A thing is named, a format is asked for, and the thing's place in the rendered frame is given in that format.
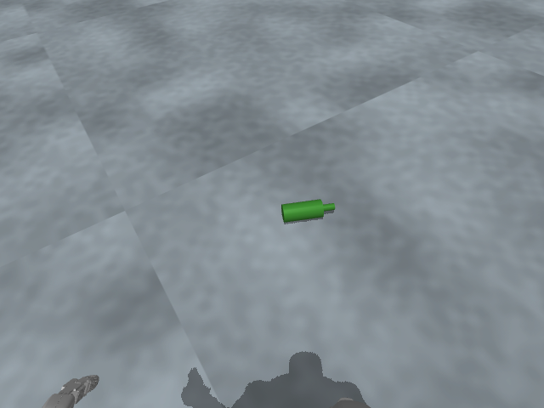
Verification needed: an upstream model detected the left robot hand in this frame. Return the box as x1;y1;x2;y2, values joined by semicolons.
42;375;99;408

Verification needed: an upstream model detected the bottle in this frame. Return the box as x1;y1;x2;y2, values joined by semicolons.
281;199;335;223

